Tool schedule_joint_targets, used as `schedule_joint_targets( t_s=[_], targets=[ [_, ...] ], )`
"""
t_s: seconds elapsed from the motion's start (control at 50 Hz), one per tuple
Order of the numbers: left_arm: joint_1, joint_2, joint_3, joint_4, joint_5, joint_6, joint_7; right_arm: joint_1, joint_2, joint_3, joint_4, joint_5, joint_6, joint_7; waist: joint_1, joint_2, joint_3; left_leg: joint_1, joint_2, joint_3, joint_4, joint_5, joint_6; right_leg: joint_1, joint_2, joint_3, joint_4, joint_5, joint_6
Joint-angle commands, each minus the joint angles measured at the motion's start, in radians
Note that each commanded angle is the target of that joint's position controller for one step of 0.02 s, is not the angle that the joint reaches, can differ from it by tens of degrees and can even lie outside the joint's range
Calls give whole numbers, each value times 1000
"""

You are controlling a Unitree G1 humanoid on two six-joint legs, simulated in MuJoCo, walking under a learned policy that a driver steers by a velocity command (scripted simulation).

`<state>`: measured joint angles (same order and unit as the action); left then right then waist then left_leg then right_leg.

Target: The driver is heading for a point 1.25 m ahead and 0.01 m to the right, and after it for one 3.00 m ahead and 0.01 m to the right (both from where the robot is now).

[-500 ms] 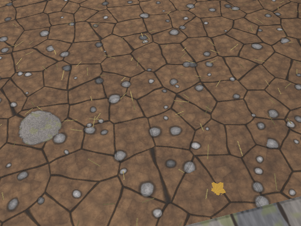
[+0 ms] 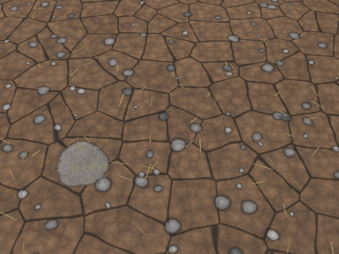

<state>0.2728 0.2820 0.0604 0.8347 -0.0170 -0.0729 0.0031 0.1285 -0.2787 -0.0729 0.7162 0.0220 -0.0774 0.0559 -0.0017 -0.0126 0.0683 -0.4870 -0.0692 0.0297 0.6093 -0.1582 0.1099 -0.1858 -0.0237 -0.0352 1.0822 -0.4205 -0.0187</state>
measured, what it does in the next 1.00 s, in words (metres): walks ahead: right foot 0.04 m lower, then left foot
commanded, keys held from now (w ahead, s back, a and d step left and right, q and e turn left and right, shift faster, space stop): w+q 0.18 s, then w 0.20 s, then w+e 0.62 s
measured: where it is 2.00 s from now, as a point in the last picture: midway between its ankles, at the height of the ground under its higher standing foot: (192, 123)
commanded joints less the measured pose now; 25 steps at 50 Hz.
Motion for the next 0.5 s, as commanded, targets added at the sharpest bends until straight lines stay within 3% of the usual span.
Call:
schedule_joint_targets(
  t_s=[0.02,0.04,0.06,0.1,0.14,0.16,0.2,0.26,0.32,0.36,0.38,0.4,0.42,0.44,0.46,0.48,0.5],
  targets=[
    [-152,123,13,-183,-19,-75,-23,218,-153,-47,-19,3,-1,-6,-98,43,-212,651,294,-538,-294,23,204,-556,-17,138,207,-34,-33],
    [-155,127,20,-180,5,-71,-17,165,-123,-38,-27,1,-2,-9,-56,-6,-165,544,265,-466,-309,79,180,-514,-55,127,102,-4,-28],
    [-135,116,22,-174,14,-63,-14,124,-116,-33,-39,-4,-1,-15,-22,7,-123,440,237,-425,-333,96,172,-457,-68,117,23,24,-18],
    [-128,89,16,-175,19,-49,-17,93,-135,-40,-53,-4,4,-32,4,38,-88,306,212,-387,-372,116,178,-381,-59,82,-123,45,16],
    [-152,71,5,-183,28,-46,-21,95,-173,-52,-55,-11,3,-51,0,67,-91,230,196,-335,-372,162,179,-339,-47,63,-235,191,43],
    [-187,81,7,-186,29,-49,-22,111,-176,-55,-48,-7,0,-61,-18,72,-82,217,173,-309,-365,123,161,-340,-43,82,-317,339,49],
    [-245,64,-3,-194,32,-58,-32,127,-169,-55,-34,6,10,-74,-48,97,-73,149,117,-247,-356,12,112,-232,11,52,-539,580,57],
    [-263,83,0,-200,11,-65,-52,172,-142,-51,-1,5,4,-81,-59,119,-81,178,158,-280,-280,-105,81,-187,-13,107,-592,704,37],
    [-226,107,9,-189,10,-62,-55,170,-126,-49,4,-5,3,-81,-26,106,-75,259,204,-312,-153,-145,53,-210,-53,133,-596,614,2],
    [-83,120,25,-137,9,-56,-49,134,-105,-43,-3,-18,6,-73,52,82,-104,262,177,-275,-5,-79,19,-98,-48,89,-597,507,-12],
    [68,132,35,-85,15,-57,-47,130,-61,-31,-2,-18,6,-66,115,15,-154,188,104,-211,249,-118,-15,61,-75,101,-589,531,-23],
    [114,174,36,-64,35,-60,-55,258,14,-13,-2,-27,1,-60,45,-253,-200,-52,-6,-126,639,-482,-63,253,-197,299,-543,616,-90],
    [98,209,36,-87,18,-46,-60,416,2,-5,13,-15,-9,-56,-28,-360,-220,-238,-4,-167,792,-510,-80,342,-291,615,-628,496,-192],
    [90,231,54,-76,-5,-36,-60,364,-77,-19,-6,30,-15,-57,-9,-301,-211,-381,54,-139,812,-378,-76,341,-348,803,-780,-26,-263],
    [28,157,32,-111,3,-32,-59,167,-148,-35,-38,26,-13,-67,38,-98,-95,-387,103,-121,749,-264,-61,206,-301,754,-855,-157,-231],
    [-18,155,25,-116,22,-32,-56,100,-139,-34,-62,11,-8,-75,22,-91,-68,-375,129,-127,711,-194,-63,122,-298,740,-845,-113,-238],
    [-45,134,16,-123,27,-33,-51,91,-119,-29,-62,-15,-2,-80,8,-65,-45,-316,159,-144,625,-148,-78,34,-251,661,-844,20,-235]
  ],
)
